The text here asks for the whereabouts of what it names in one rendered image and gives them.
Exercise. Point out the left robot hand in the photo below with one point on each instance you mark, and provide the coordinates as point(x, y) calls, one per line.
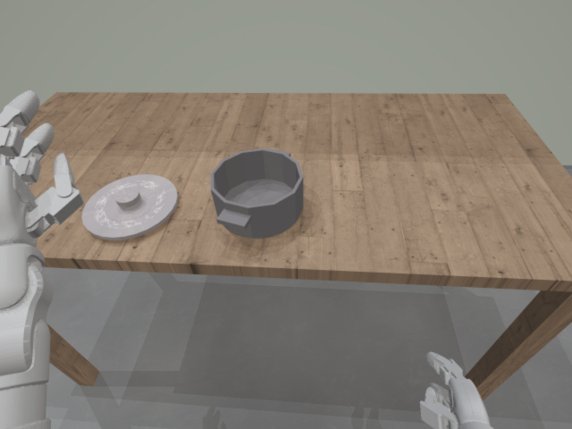
point(19, 167)

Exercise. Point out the table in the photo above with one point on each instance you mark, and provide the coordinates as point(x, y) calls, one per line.
point(426, 189)

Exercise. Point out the knob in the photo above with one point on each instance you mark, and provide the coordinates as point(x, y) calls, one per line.
point(127, 197)

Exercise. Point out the left robot forearm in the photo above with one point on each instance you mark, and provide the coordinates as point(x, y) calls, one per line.
point(25, 296)

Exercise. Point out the right robot hand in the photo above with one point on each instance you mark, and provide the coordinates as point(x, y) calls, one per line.
point(462, 403)

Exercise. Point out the pot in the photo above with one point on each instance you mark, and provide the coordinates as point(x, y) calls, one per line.
point(257, 193)

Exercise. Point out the lid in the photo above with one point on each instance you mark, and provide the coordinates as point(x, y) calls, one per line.
point(104, 219)

